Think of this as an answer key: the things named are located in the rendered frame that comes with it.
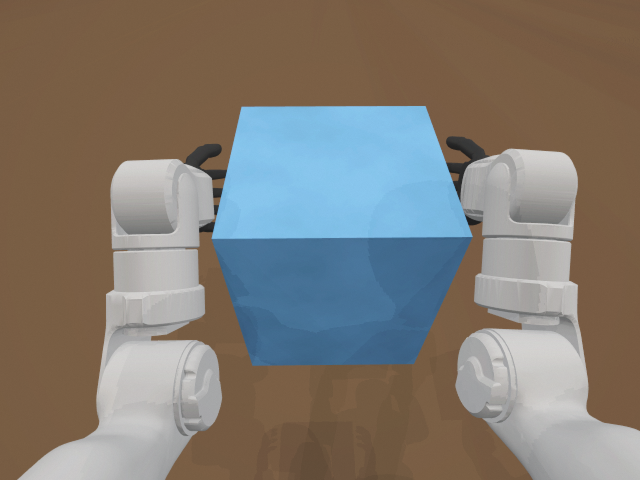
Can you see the carton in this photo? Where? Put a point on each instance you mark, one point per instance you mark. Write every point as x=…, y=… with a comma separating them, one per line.
x=339, y=232

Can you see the right robot upper arm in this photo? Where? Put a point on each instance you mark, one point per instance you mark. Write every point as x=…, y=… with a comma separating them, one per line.
x=530, y=387

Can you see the robot left hand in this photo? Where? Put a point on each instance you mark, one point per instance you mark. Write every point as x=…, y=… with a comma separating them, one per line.
x=197, y=158

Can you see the left robot upper arm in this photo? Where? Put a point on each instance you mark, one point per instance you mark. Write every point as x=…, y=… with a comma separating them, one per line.
x=153, y=397

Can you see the right robot forearm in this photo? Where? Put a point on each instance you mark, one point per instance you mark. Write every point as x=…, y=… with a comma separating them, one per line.
x=526, y=201

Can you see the left robot forearm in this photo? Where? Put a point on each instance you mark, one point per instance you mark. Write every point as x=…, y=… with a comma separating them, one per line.
x=157, y=208

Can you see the robot right hand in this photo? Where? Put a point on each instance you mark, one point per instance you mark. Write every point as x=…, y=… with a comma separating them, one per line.
x=471, y=150

